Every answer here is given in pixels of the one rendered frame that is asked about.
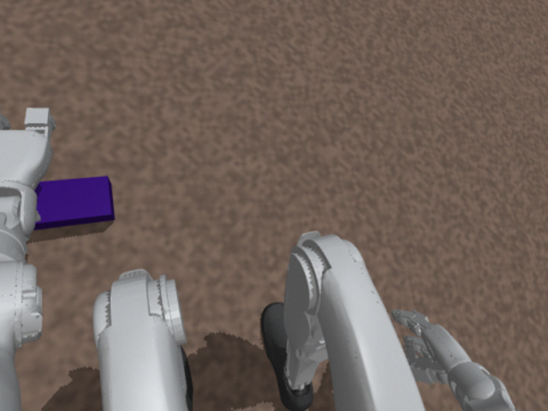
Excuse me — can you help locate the left robot arm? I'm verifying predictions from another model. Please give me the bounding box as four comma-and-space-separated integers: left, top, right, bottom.
0, 181, 42, 411

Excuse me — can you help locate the small box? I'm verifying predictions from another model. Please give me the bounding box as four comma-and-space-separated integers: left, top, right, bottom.
34, 176, 115, 230

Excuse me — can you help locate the right robot arm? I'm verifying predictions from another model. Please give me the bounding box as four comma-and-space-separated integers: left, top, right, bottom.
447, 362, 519, 411

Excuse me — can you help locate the left robot hand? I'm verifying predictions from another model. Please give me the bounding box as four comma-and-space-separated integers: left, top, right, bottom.
0, 108, 56, 222

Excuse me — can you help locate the right robot hand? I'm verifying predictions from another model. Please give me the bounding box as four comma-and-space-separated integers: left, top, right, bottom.
390, 310, 472, 384

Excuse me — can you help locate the right robot foot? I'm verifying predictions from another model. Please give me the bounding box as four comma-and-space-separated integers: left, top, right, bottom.
261, 302, 313, 411

